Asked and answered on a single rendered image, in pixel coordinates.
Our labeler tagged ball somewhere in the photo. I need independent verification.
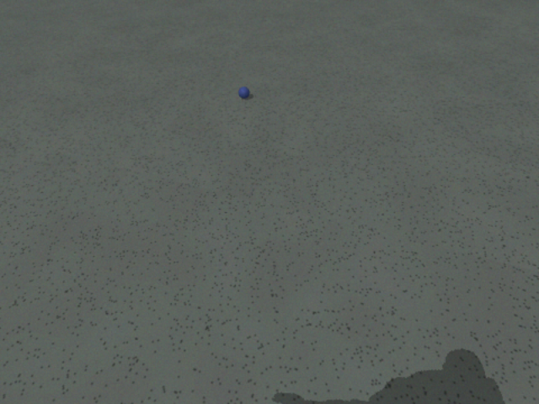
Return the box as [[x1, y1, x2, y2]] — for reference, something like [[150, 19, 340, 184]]
[[238, 87, 249, 98]]

